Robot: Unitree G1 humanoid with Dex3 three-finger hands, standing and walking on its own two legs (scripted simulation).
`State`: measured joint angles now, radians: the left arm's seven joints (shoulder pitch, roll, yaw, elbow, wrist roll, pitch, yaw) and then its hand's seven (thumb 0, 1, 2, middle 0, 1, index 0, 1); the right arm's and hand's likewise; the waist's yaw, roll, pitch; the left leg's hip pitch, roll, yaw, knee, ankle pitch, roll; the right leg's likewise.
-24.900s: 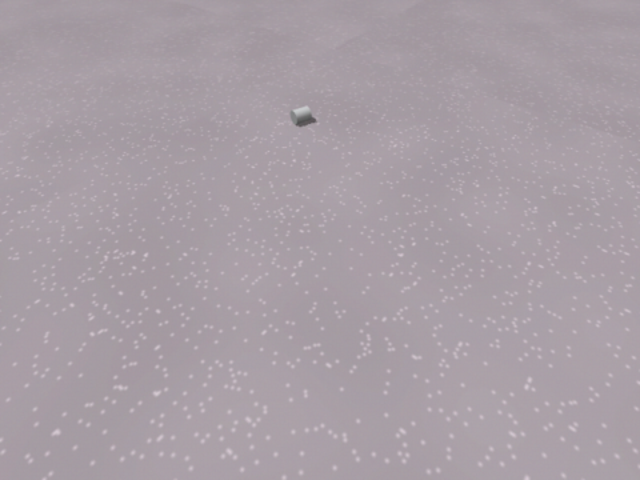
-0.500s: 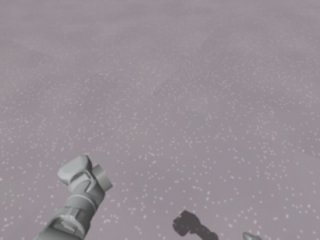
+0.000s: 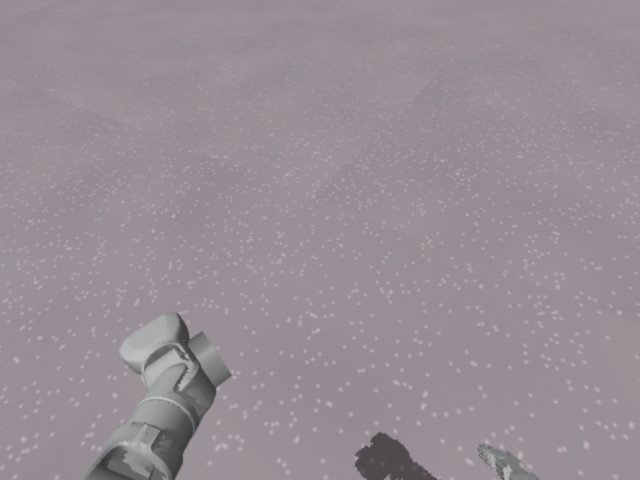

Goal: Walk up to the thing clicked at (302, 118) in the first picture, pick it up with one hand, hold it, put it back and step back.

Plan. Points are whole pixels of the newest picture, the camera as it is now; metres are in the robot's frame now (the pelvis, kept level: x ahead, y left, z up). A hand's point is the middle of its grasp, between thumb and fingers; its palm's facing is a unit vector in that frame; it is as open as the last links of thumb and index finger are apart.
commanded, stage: hold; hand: left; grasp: from above
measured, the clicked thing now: (187, 374) +0.32 +0.23 -0.08
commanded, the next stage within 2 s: crouch in 0.58 s
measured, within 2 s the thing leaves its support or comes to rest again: neither
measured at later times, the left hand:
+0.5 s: hand (180, 375) +0.30 +0.22 -0.03, palm faces -0.31 -0.30 -0.90, open 10.5 cm
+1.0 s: hand (188, 389) +0.30 +0.22 -0.07, palm faces -0.36 -0.29 -0.89, open 10.2 cm
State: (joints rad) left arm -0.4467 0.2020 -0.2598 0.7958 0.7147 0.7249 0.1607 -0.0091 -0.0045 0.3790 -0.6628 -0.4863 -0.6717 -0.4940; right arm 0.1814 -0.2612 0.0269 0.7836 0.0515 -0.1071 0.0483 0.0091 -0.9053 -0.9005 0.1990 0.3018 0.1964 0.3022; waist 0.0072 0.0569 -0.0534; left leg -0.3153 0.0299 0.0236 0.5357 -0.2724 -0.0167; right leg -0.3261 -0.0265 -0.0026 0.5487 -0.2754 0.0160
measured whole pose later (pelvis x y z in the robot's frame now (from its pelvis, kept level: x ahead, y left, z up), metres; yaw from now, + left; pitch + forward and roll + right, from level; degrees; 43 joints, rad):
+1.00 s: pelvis +0.00 +0.00 +0.00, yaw +0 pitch +5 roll +0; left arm -0.48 0.16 -0.25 0.94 0.72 0.70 0.25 0.00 0.07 0.21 -0.74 -0.36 -0.75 -0.35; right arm 0.18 -0.25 0.02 0.79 0.04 -0.15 0.06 0.01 -0.87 -0.89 0.20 0.30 0.20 0.30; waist -0.01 0.03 -0.04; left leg -0.38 0.03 0.02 0.58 -0.28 -0.02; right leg -0.39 -0.03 0.00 0.59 -0.29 0.02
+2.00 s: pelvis -0.09 +0.00 -0.34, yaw -3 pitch +37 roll -4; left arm -1.07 0.50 0.16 1.52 0.85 0.34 0.50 0.00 0.04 0.21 -0.80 -0.29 -0.81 -0.29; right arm 0.15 -0.26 0.01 0.87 -0.12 -0.22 0.16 0.00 -0.89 -0.90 0.20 0.30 0.20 0.30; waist -0.24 0.06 -0.16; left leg -2.08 0.04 -0.09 2.09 -0.66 -0.02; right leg -2.05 0.00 -0.03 2.04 -0.64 0.02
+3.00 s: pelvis -0.09 +0.01 -0.44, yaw -5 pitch +35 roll -6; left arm -1.22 0.70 0.24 1.68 0.93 0.27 0.50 -0.01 0.02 0.22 -0.81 -0.29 -0.82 -0.30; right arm 0.21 -0.33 0.07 0.86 -0.18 -0.26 0.26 0.00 -0.92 -0.90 0.20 0.30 0.20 0.30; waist -0.30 0.04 -0.03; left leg -2.32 0.03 -0.13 2.39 -0.68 -0.02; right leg -2.28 0.01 -0.04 2.31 -0.64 0.04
